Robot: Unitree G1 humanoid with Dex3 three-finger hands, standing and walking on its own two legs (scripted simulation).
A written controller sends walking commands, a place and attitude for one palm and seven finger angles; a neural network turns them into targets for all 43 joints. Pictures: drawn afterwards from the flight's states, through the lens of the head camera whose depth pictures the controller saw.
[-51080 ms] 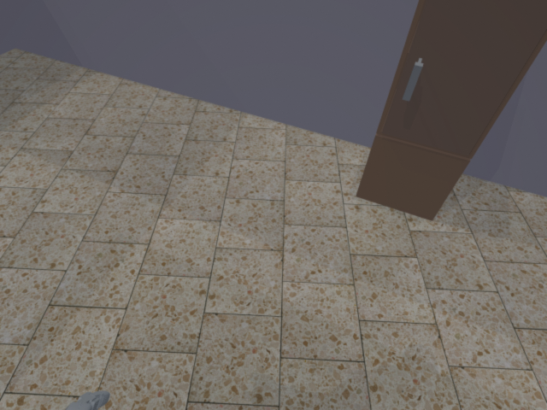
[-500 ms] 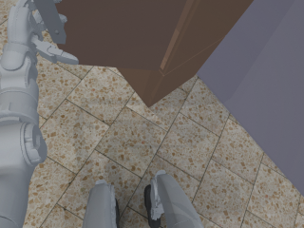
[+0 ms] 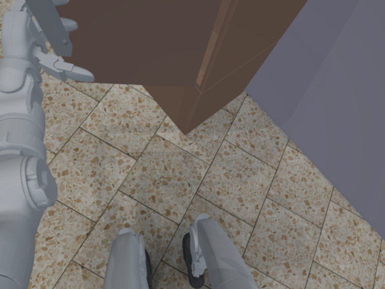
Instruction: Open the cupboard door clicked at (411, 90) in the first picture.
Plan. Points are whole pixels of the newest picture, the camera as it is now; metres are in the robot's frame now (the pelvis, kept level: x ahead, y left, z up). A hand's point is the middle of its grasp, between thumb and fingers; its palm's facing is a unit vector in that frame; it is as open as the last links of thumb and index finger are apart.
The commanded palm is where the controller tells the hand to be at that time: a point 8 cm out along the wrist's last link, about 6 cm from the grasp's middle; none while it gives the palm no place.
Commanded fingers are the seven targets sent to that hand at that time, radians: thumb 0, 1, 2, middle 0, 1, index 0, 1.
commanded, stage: close the thumb around the handle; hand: left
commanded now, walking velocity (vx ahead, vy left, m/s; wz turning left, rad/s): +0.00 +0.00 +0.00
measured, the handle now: (53, 14) +0.62 +0.18 +0.06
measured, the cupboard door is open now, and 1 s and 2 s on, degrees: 53 54 100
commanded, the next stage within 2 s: pull the door open along its arc in 0.66 s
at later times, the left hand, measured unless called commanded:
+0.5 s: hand (62, 42) +0.57 +0.17 +0.05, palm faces -0.09 -1.00 -0.02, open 6.8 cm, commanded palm +0.55 +0.19 +0.05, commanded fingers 0.00 0.90 0.90 -0.40 -1.35 -0.40 -1.35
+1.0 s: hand (66, 47) +0.56 +0.16 +0.05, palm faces -0.08 -1.00 -0.02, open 6.1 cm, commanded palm +0.51 +0.20 +0.05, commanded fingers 0.00 0.90 0.90 -0.40 -1.35 -0.40 -1.35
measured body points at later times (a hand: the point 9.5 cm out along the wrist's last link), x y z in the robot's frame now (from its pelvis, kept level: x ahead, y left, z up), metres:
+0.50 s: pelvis +0.00 +0.00 +0.00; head +0.20 +0.04 +0.40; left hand +0.56 +0.22 +0.05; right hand -0.01 -0.26 -0.10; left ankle +0.02 +0.09 -0.59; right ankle +0.04 -0.11 -0.59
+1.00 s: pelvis +0.00 +0.00 +0.00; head +0.19 +0.03 +0.41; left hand +0.55 +0.21 +0.05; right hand -0.01 -0.26 -0.10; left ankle +0.02 +0.09 -0.59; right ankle +0.04 -0.11 -0.59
